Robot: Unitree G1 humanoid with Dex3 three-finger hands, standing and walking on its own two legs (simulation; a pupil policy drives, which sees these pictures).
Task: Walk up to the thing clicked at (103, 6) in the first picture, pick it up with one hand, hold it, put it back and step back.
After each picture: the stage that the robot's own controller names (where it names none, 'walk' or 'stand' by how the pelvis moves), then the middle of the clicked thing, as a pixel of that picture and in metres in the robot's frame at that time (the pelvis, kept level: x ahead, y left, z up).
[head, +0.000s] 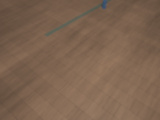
stand; (104, 4) +2.28 -0.34 -0.72
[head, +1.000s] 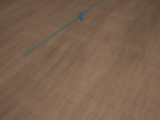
walk; (81, 16) +2.15 +0.09 -0.69
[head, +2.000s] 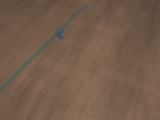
walk; (60, 34) +1.49 +0.33 -0.71
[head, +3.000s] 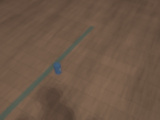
walk; (57, 68) +0.96 +0.28 -0.71
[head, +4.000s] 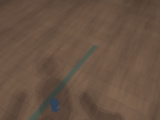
walk; (54, 105) +0.57 +0.21 -0.69
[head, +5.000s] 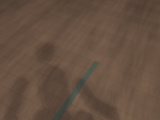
stand; out of the picture +0.32 +0.18 -0.69
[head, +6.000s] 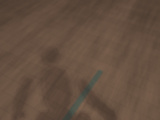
stand; out of the picture +0.29 +0.16 -0.72
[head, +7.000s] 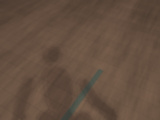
stand; out of the picture +0.30 +0.17 -0.73
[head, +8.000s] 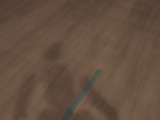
stand; out of the picture +0.28 +0.18 -0.73
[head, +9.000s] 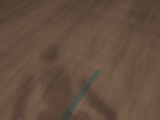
stand; out of the picture +0.28 +0.18 -0.73
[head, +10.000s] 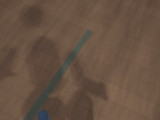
go down; (43, 117) +0.32 +0.19 -0.61
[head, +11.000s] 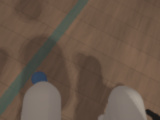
go down; (40, 81) +0.37 +0.19 -0.32
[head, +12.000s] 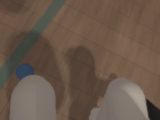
close in; (26, 74) +0.37 +0.21 -0.27
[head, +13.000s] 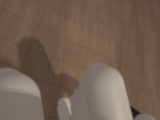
close; out of the picture +0.36 +0.23 -0.21
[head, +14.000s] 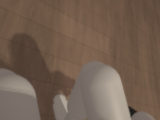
close; out of the picture +0.37 +0.25 -0.21
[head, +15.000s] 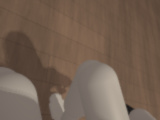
lift; out of the picture +0.36 +0.24 -0.22
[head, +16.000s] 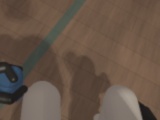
lift; (11, 85) +0.29 +0.24 -0.07
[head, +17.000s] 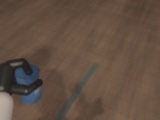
hold; (29, 84) +0.33 +0.17 +0.06
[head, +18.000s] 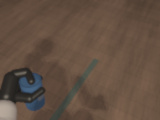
hold; (33, 92) +0.32 +0.17 +0.01
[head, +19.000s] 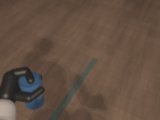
hold; (32, 91) +0.32 +0.17 +0.00
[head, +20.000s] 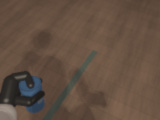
crouch; (32, 94) +0.31 +0.17 -0.02
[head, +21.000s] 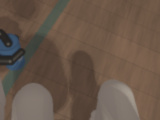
lower; (11, 53) +0.43 +0.21 -0.08
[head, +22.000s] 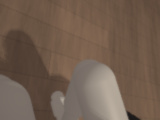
lower; out of the picture +0.40 +0.26 -0.22
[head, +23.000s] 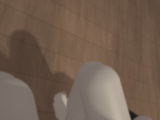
lower; out of the picture +0.38 +0.27 -0.22
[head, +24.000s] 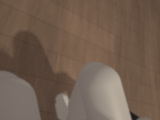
lower; out of the picture +0.38 +0.26 -0.21
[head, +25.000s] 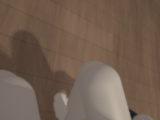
lower; out of the picture +0.37 +0.26 -0.22
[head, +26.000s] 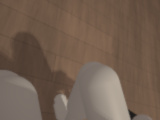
open; out of the picture +0.36 +0.24 -0.22
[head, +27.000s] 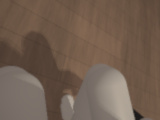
stand; out of the picture +0.35 +0.22 -0.23
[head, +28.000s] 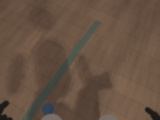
walk; (49, 110) +0.33 +0.17 -0.54
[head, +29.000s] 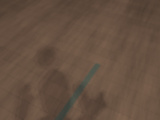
stand; out of the picture +0.31 +0.17 -0.66
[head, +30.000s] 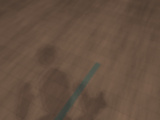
stand; out of the picture +0.30 +0.17 -0.66
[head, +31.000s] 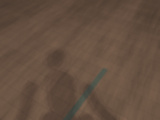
stand; out of the picture +0.32 +0.16 -0.72
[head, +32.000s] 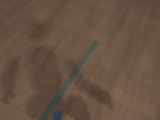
walk; (57, 117) +0.37 +0.13 -0.70
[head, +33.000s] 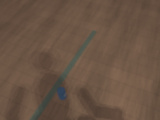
walk; (61, 93) +0.60 +0.20 -0.70
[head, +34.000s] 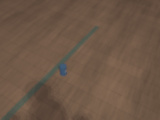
stand; (63, 69) +0.92 +0.17 -0.70
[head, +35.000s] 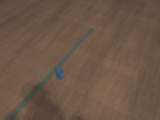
stand; (59, 73) +0.91 +0.20 -0.72
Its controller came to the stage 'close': yes
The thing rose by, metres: 0.72
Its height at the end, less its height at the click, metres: +0.00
